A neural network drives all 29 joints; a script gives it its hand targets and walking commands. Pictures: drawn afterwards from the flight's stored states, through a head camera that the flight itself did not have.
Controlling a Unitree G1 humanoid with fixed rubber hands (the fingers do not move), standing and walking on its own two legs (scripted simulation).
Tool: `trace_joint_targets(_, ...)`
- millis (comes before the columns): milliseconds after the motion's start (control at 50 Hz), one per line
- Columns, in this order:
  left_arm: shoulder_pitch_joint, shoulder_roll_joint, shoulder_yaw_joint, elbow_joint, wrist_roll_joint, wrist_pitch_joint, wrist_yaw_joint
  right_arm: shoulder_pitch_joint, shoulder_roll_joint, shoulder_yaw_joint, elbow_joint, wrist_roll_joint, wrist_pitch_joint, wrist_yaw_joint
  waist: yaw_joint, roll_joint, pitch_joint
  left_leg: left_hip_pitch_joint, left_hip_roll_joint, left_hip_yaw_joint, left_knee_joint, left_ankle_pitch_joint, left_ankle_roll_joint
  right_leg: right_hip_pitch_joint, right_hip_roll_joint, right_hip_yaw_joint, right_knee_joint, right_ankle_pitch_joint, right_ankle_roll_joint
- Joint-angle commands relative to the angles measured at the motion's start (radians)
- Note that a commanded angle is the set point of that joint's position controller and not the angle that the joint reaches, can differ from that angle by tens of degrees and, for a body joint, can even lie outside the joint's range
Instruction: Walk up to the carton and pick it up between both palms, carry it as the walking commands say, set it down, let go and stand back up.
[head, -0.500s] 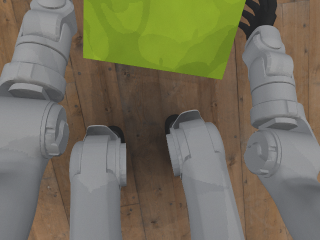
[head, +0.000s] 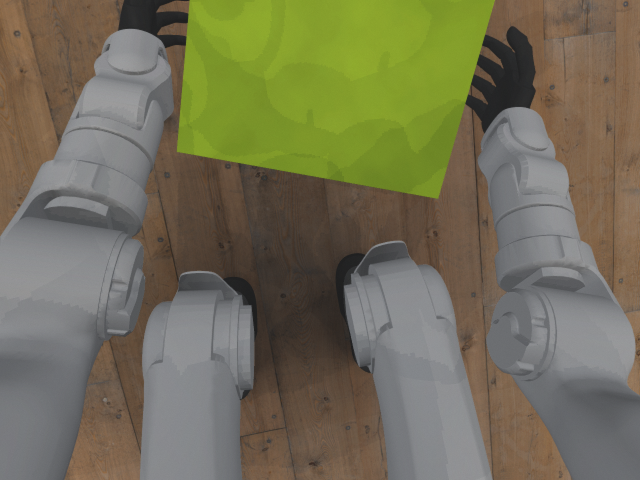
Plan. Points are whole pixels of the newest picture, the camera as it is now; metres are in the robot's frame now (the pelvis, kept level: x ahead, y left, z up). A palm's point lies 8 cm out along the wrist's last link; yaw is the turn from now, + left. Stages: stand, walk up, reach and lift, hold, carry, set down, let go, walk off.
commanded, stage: set down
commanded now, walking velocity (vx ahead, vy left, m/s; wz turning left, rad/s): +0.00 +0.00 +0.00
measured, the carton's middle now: (324, 76) +0.51 -0.08 -0.28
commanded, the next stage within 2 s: none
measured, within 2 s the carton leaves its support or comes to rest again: rests again in 0.44 s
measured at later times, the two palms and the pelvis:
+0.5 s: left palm (137, 46) +0.53 +0.12 -0.19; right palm (497, 106) +0.45 -0.25 -0.19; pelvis -0.01 -0.01 -0.01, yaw +0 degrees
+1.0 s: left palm (138, 44) +0.54 +0.12 -0.20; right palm (495, 104) +0.45 -0.25 -0.20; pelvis -0.01 -0.01 -0.01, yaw +0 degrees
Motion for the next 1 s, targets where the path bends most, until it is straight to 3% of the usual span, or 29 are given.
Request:
trace_joint_targets(0,-0.334,-0.796,-0.145,-0.202,-0.029,-0.074,-0.229,-0.663,0.597,0.379,-0.239,0.070,-0.059,0.228,-0.041,-0.012,-1.064,0.392,-0.003,-0.011,-0.116,0.471,0.039,0.591,0.008,-0.023,-0.094,0.582,-0.018)
trace_joint_targets(40,-0.436,-0.761,-0.181,-0.243,-0.053,-0.088,-0.234,-0.643,0.550,0.323,-0.198,0.044,-0.065,0.216,-0.078,0.052,-1.123,0.432,0.011,0.000,-0.092,0.413,0.027,0.532,0.008,-0.033,-0.072,0.523,-0.035)
trace_joint_targets(60,-0.375,-0.781,-0.166,-0.202,-0.039,-0.087,-0.229,-0.665,0.567,0.376,-0.227,0.072,-0.074,0.215,-0.030,0.023,-1.106,0.468,0.013,-0.019,-0.117,0.436,0.034,0.499,0.009,-0.056,-0.067,0.503,-0.020)
trace_joint_targets(80,-0.429,-0.743,-0.148,-0.172,-0.013,-0.069,-0.226,-0.657,0.551,0.298,-0.177,0.052,-0.061,0.219,-0.049,0.112,-1.029,0.439,0.019,0.004,-0.122,0.341,0.027,0.459,-0.001,-0.040,-0.093,0.420,-0.028)
trace_joint_targets(120,-0.484,-0.751,-0.123,-0.170,-0.024,-0.063,-0.240,-0.587,0.576,0.279,-0.080,0.021,-0.043,0.220,-0.082,0.066,-0.933,0.391,0.013,-0.014,-0.157,0.249,0.035,0.411,0.004,-0.044,-0.119,0.317,-0.038)
trace_joint_targets(260,-0.520,-0.697,-0.121,-0.118,-0.048,-0.070,-0.255,-0.733,0.520,0.293,-0.124,0.018,-0.064,0.197,-0.101,0.003,-0.895,0.355,0.016,-0.023,-0.122,0.238,0.044,0.475,0.004,-0.051,-0.112,0.346,-0.029)
trace_joint_targets(300,-0.528,-0.679,-0.103,-0.116,-0.030,-0.076,-0.246,-0.667,0.579,0.282,-0.043,0.017,-0.051,0.206,-0.064,0.041,-0.879,0.338,0.010,-0.003,-0.132,0.225,0.036,0.478,0.006,-0.029,-0.117,0.344,-0.041)
trace_joint_targets(320,-0.482,-0.688,-0.087,-0.020,-0.032,-0.063,-0.251,-0.691,0.530,0.282,-0.031,0.016,-0.051,0.196,-0.100,0.023,-0.848,0.327,0.019,0.008,-0.138,0.214,0.030,0.502,-0.004,-0.046,-0.123,0.349,-0.029)
trace_joint_targets(340,-0.486,-0.698,-0.080,-0.081,-0.022,-0.072,-0.255,-0.692,0.579,0.270,-0.071,0.008,-0.058,0.203,-0.053,0.044,-0.869,0.326,0.011,-0.001,-0.129,0.259,0.037,0.487,0.007,-0.030,-0.111,0.374,-0.030)
trace_joint_targets(360,-0.511,-0.750,-0.110,-0.098,-0.044,-0.069,-0.265,-0.705,0.554,0.286,-0.044,0.019,-0.058,0.218,-0.091,0.050,-0.911,0.351,0.014,-0.015,-0.125,0.281,0.031,0.492,0.003,-0.034,-0.090,0.402,-0.038)
trace_joint_targets(380,-0.525,-0.710,-0.114,-0.149,-0.028,-0.082,-0.268,-0.672,0.617,0.272,-0.043,0.024,-0.057,0.226,-0.043,0.081,-0.948,0.369,0.006,-0.005,-0.125,0.338,0.031,0.479,0.018,-0.040,-0.092,0.450,-0.035)
trace_joint_targets(400,-0.490,-0.741,-0.139,-0.088,-0.041,-0.077,-0.265,-0.670,0.570,0.275,-0.051,0.025,-0.073,0.214,-0.097,0.089,-0.974,0.424,0.024,-0.012,-0.108,0.348,0.020,0.479,0.008,-0.050,-0.086,0.452,-0.037)
trace_joint_targets(420,-0.498,-0.732,-0.126,-0.151,-0.034,-0.092,-0.265,-0.691,0.617,0.304,-0.045,0.041,-0.076,0.215,-0.045,0.026,-0.939,0.394,0.001,-0.013,-0.124,0.352,0.030,0.481,0.019,-0.045,-0.099,0.445,-0.034)
trace_joint_targets(520,-0.409,-0.751,-0.096,-0.067,-0.032,-0.084,-0.267,-0.638,0.563,0.302,-0.023,0.016,-0.077,0.215,-0.079,0.015,-0.892,0.314,0.016,-0.004,-0.091,0.336,0.027,0.480,0.004,-0.024,-0.099,0.447,-0.043)
trace_joint_targets(620,-0.422,-0.726,-0.086,-0.064,0.007,-0.081,-0.261,-0.654,0.578,0.304,-0.036,0.043,-0.078,0.218,-0.032,0.056,-0.881,0.286,0.019,-0.006,-0.100,0.302,0.032,0.470,0.009,-0.001,-0.101,0.435,-0.047)
trace_joint_targets(680,-0.468,-0.701,-0.127,-0.095,-0.031,-0.087,-0.265,-0.640,0.488,0.244,-0.003,0.015,-0.073,0.204,-0.106,0.126,-0.866,0.377,0.023,0.013,-0.096,0.282,0.019,0.446,0.001,-0.014,-0.119,0.379,-0.046)
trace_joint_targets(700,-0.449,-0.647,-0.101,-0.103,-0.021,-0.087,-0.264,-0.621,0.565,0.253,0.005,0.008,-0.069,0.202,-0.030,0.060,-0.860,0.335,0.017,-0.020,-0.104,0.309,0.038,0.412,0.002,-0.023,-0.075,0.397,-0.039)
trace_joint_targets(720,-0.434,-0.671,-0.093,-0.037,-0.017,-0.078,-0.269,-0.581,0.521,0.253,0.034,-0.001,-0.074,0.195,-0.118,0.031,-0.798,0.287,0.031,-0.029,-0.106,0.280,0.033,0.421,-0.009,-0.031,-0.097,0.402,-0.037)
trace_joint_targets(740,-0.397,-0.687,-0.071,-0.038,0.013,-0.081,-0.266,-0.604,0.605,0.265,0.008,0.004,-0.067,0.216,-0.018,0.045,-0.826,0.324,0.006,0.012,-0.108,0.300,0.035,0.452,0.019,-0.010,-0.120,0.403,-0.036)
trace_joint_targets(760,-0.390,-0.705,-0.078,-0.028,0.008,-0.074,-0.271,-0.598,0.576,0.250,0.001,-0.001,-0.067,0.212,-0.072,0.053,-0.811,0.301,0.024,-0.030,-0.111,0.298,0.037,0.411,0.008,-0.020,-0.093,0.394,-0.041)
trace_joint_targets(800,-0.421,-0.681,-0.070,-0.094,0.009,-0.093,-0.275,-0.572,0.559,0.265,0.015,-0.002,-0.071,0.218,-0.066,0.024,-0.868,0.345,0.020,-0.010,-0.088,0.368,0.028,0.438,0.021,-0.015,-0.105,0.464,-0.040)
trace_joint_targets(820,-0.388,-0.686,-0.073,-0.094,0.010,-0.096,-0.271,-0.612,0.594,0.280,-0.005,0.019,-0.080,0.218,-0.013,0.014,-0.831,0.269,0.012,-0.009,-0.103,0.340,0.033,0.466,0.015,-0.005,-0.105,0.463,-0.046)
trace_joint_targets(840,-0.406,-0.670,-0.072,-0.064,0.018,-0.094,-0.270,-0.599,0.597,0.275,0.009,0.035,-0.076,0.214,-0.007,0.067,-0.825,0.299,0.031,-0.005,-0.106,0.333,0.029,0.443,0.017,-0.007,-0.097,0.441,-0.040)
trace_joint_targets(860,-0.398,-0.687,-0.083,-0.036,0.017,-0.087,-0.270,-0.566,0.574,0.265,0.018,0.015,-0.084,0.216,-0.058,0.027,-0.829,0.285,0.025,-0.025,-0.101,0.305,0.033,0.408,0.019,-0.026,-0.075,0.427,-0.043)
trace_joint_targets(880,-0.414,-0.643,-0.079,-0.063,0.015,-0.085,-0.263,-0.548,0.526,0.247,0.043,0.019,-0.081,0.207,-0.037,0.080,-0.829,0.321,0.032,-0.022,-0.100,0.333,0.023,0.391,0.001,-0.016,-0.075,0.433,-0.045)
trace_joint_targets(900,-0.412,-0.688,-0.094,-0.054,-0.006,-0.084,-0.269,-0.574,0.533,0.242,0.037,0.002,-0.085,0.206,-0.083,0.055,-0.851,0.299,0.028,-0.019,-0.086,0.341,0.020,0.424,-0.008,-0.032,-0.074,0.455,-0.049)
trace_joint_targets(920,-0.391,-0.661,-0.082,-0.086,0.021,-0.087,-0.271,-0.574,0.541,0.241,0.033,-0.003,-0.077,0.212,-0.035,0.076,-0.811,0.312,0.023,-0.006,-0.094,0.341,0.021,0.417,0.005,-0.008,-0.093,0.441,-0.045)
trace_joint_targets(940,-0.414,-0.661,-0.098,-0.054,0.010,-0.086,-0.269,-0.559,0.546,0.244,0.049,0.004,-0.084,0.209,-0.067,0.058,-0.805,0.268,0.025,-0.023,-0.101,0.359,0.021,0.458,0.004,-0.021,-0.075,0.486,-0.052)
trace_joint_targets(980,-0.346,-0.655,-0.074,-0.026,0.036,-0.079,-0.272,-0.544,0.551,0.250,0.059,0.008,-0.080,0.208,-0.019,0.049,-0.755,0.279,0.029,-0.023,-0.112,0.296,0.027,0.441,0.004,-0.009,-0.091,0.404,-0.047)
